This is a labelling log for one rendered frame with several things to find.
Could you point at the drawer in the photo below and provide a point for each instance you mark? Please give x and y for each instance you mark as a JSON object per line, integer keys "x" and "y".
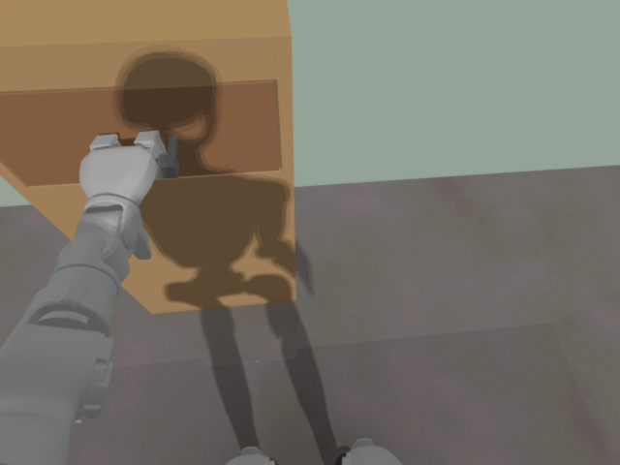
{"x": 221, "y": 127}

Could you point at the cabinet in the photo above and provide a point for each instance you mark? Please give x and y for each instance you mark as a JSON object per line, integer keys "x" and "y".
{"x": 217, "y": 240}

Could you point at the left robot hand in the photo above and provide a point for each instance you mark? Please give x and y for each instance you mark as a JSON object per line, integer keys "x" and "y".
{"x": 123, "y": 171}

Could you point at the right robot shin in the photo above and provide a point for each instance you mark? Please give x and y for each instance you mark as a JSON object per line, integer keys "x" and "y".
{"x": 362, "y": 443}

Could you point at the robot left forearm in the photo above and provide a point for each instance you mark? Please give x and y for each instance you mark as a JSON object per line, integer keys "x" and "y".
{"x": 84, "y": 285}

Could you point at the robot right thigh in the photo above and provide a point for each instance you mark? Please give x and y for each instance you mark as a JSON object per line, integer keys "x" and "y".
{"x": 370, "y": 455}

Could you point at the robot left upper arm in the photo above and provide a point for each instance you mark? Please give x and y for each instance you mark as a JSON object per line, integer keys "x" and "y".
{"x": 51, "y": 378}

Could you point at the handle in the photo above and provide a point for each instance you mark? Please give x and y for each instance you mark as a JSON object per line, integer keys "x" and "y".
{"x": 168, "y": 166}

